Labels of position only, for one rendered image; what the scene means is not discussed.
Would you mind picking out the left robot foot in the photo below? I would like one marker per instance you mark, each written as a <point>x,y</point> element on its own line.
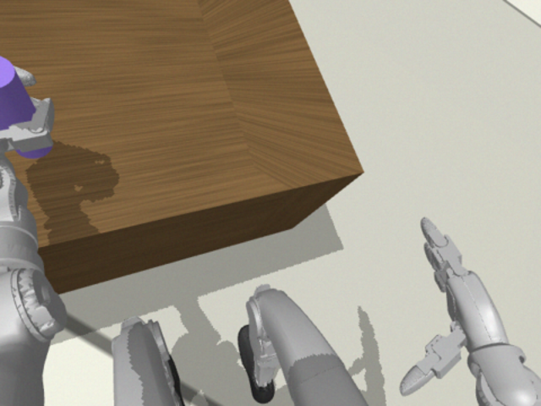
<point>176,381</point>

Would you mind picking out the right robot hand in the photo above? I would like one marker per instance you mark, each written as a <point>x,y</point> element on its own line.
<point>475,319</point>

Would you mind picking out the can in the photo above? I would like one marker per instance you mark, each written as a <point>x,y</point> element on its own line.
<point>15,104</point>

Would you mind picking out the left robot arm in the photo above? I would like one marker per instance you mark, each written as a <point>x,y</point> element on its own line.
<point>31,313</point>

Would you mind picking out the right robot foot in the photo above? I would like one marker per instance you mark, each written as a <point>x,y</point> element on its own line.
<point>260,394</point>

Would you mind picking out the right robot arm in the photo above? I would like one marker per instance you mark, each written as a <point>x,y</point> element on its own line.
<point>502,379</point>

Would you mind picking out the left robot hand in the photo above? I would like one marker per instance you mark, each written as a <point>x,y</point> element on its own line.
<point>34,134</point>

